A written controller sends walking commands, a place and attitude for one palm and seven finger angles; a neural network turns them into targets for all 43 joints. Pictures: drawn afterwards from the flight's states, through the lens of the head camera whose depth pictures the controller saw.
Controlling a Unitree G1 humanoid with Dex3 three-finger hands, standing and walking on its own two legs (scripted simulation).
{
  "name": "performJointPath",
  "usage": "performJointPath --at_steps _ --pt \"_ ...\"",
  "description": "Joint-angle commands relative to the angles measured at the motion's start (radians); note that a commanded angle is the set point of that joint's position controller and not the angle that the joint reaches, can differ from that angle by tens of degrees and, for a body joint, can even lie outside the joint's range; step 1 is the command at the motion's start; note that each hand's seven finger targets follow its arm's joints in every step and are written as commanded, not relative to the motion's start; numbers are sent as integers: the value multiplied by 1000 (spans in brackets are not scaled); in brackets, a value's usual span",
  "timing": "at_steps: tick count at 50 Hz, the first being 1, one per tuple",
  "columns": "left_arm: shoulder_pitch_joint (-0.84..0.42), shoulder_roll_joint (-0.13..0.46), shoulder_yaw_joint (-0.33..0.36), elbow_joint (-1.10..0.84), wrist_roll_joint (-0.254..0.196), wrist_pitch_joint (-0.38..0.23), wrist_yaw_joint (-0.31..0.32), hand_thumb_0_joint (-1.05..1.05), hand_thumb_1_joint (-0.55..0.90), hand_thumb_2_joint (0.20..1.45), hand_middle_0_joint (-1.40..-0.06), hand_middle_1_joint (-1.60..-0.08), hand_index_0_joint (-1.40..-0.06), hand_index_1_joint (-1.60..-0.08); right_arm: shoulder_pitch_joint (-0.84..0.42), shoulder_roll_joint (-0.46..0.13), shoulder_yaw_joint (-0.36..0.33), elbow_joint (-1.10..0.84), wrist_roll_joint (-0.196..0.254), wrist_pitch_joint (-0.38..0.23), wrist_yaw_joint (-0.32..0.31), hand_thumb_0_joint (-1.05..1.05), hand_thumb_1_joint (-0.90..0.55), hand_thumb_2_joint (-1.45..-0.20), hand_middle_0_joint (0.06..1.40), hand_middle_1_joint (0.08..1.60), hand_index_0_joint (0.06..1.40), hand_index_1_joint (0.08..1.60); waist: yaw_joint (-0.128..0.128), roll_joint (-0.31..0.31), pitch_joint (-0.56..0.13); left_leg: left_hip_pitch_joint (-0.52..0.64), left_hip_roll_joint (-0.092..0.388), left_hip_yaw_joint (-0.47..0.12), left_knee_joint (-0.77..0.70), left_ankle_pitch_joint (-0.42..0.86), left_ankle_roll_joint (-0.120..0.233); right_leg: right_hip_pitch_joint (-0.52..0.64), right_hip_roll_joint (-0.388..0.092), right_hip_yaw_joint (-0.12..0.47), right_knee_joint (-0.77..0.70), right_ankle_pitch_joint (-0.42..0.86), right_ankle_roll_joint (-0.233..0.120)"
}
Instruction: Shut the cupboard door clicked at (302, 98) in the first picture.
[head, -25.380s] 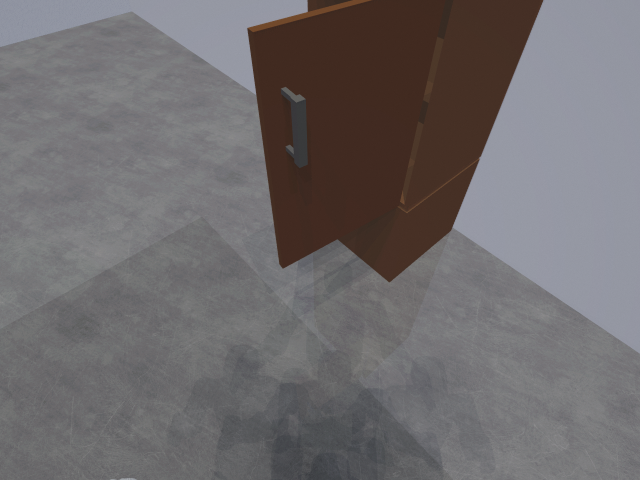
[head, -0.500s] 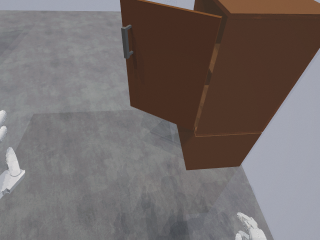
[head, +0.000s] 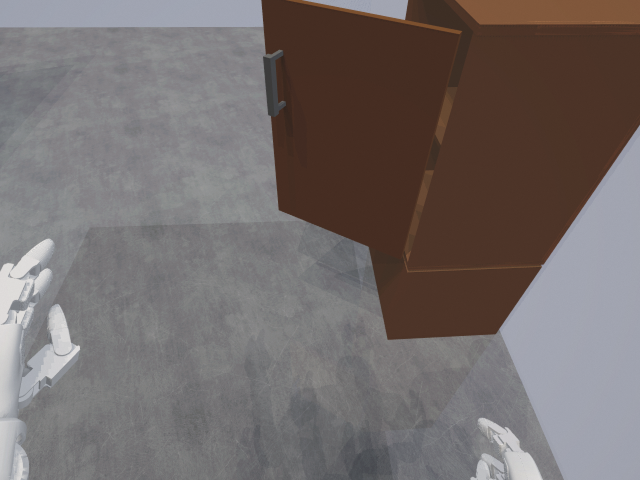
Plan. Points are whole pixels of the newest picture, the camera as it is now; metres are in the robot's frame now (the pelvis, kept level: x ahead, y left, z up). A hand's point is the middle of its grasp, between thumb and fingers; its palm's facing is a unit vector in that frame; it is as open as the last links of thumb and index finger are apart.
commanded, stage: let the arm hang, fingers relaxed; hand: left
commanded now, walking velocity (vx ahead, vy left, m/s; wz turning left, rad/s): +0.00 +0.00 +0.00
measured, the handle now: (276, 83) +0.90 +0.16 +0.08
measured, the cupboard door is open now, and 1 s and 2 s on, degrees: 57 57 57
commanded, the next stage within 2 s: look to check the result in 1.06 s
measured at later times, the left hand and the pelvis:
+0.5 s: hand out of the picture -0.02 +0.19 -0.17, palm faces +0.00 -0.98 -0.22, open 7.2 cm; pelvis -0.01 -0.01 +0.00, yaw +0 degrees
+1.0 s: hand out of the picture +0.04 +0.18 -0.17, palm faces -0.02 -0.98 -0.22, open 7.4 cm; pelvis +0.01 -0.01 +0.01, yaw -2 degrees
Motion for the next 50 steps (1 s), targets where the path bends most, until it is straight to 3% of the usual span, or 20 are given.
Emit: performJointPath --at_steps 1,2,3,5,7,9,13,15,17,20,22,29,34,41,50 --pt "-75 -14 -219 448 34 182 -126 0 900 900 -200 -300 -200 -300 -63 -241 -70 11 -10 12 40 0 -900 -900 200 300 200 300 -18 76 -15 -25 154 -121 -48 173 2 -88 -59 29 101 -61 -32" --pt "-97 -2 -223 489 37 179 -128 0 900 900 -200 -300 -200 -300 -60 -243 -60 7 -13 28 39 0 -900 -900 200 300 200 300 -15 30 -19 -46 157 -146 -60 161 20 -64 -51 29 119 -72 -34" --pt "-112 9 -230 538 39 177 -130 0 900 900 -200 -300 -200 -300 -69 -245 -53 11 -17 39 38 0 -900 -900 200 300 200 300 -9 -56 -18 -50 152 -157 -60 143 26 -45 -50 36 112 -67 -37" --pt "-143 25 -239 657 46 168 -129 0 900 900 -200 -300 -200 -300 -70 -235 -47 31 -25 54 37 0 -900 -900 200 300 200 300 -8 -197 -48 -14 115 -147 -17 136 20 -36 -83 86 57 -3 -51" --pt "-182 26 -254 764 45 172 -123 0 900 900 -200 -300 -200 -300 -39 -197 -39 58 -27 76 38 0 -900 -900 200 300 200 300 -25 -249 -50 37 68 -114 36 110 5 -80 -140 144 12 16 -79" --pt "-211 4 -273 863 41 179 -117 0 900 900 -200 -300 -200 -300 -22 -164 -27 96 -34 95 37 0 -900 -900 200 300 200 300 -35 -189 -37 78 50 -100 29 86 -6 -112 -150 157 -14 -15 -83" --pt "-188 -23 -286 1031 36 178 -111 0 900 900 -200 -300 -200 -300 -22 -140 -20 167 -36 105 30 0 -900 -900 200 300 200 300 -16 64 -29 57 82 -126 -63 69 -4 -35 -101 125 -13 -45 -50" --pt "-158 -43 -275 1099 35 175 -109 0 900 900 -200 -300 -200 -300 -9 -128 -23 202 -37 106 23 0 -900 -900 200 300 200 300 -7 140 -27 37 85 -126 -91 17 -5 6 -93 120 -30 -37 -53" --pt "-154 -33 -275 1152 34 174 -110 0 900 900 -200 -300 -200 -300 12 -129 -28 228 -33 110 18 0 -900 -900 200 300 200 300 -6 160 -4 21 90 -131 -108 -27 -5 22 -93 114 -50 -42 -57" --pt "-153 -31 -276 1218 31 170 -113 0 900 900 -200 -300 -200 -300 40 -129 -34 269 -30 111 13 0 -900 -900 200 300 200 300 -7 126 29 18 91 -129 -125 -71 -6 17 -97 118 -82 -59 -63" --pt "-157 -33 -278 1253 31 165 -113 0 900 900 -200 -300 -200 -300 62 -132 -39 288 -26 110 9 0 -900 -900 200 300 200 300 -12 53 48 34 97 -129 -126 -54 -3 3 -100 124 -104 -62 -64" --pt "-159 -43 -284 1329 30 163 -109 0 900 900 -200 -300 -200 -300 103 -130 -41 350 -26 109 6 0 -900 -900 200 300 200 300 -17 -73 95 73 98 -111 -143 -60 1 -41 -103 132 -138 -121 -60" --pt "-164 -45 -285 1347 31 165 -107 0 900 900 -200 -300 -200 -300 92 -125 -39 372 -26 107 7 0 -900 -900 200 300 200 300 -14 -69 113 83 103 -110 -162 -46 4 -47 -98 132 -131 -96 -55" --pt "-166 -38 -284 1357 32 161 -106 0 900 900 -200 -300 -200 -300 67 -127 -36 386 -23 98 5 0 -900 -900 200 300 200 300 -5 -31 86 108 111 -106 -174 40 3 -4 -96 122 -112 11 -48" --pt "-193 -45 -283 1361 32 162 -107 0 900 900 -200 -300 -200 -300 50 -117 -33 396 -26 97 3 0 -900 -900 200 300 200 300 -9 -2 101 106 106 -102 -190 42 -5 16 -98 121 -121 27 -43"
